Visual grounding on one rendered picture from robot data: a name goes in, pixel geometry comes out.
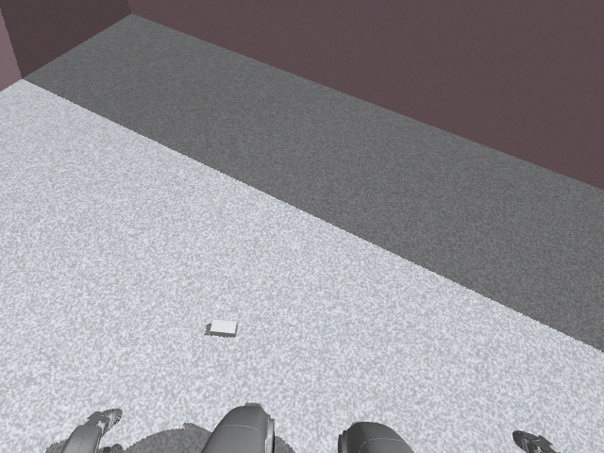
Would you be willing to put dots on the small box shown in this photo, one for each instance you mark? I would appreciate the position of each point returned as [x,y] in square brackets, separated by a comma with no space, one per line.
[224,328]

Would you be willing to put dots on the right robot hand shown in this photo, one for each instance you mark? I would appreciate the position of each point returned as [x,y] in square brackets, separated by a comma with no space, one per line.
[531,443]

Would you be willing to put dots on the left robot hand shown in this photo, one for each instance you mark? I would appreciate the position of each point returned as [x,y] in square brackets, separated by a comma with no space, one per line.
[86,439]

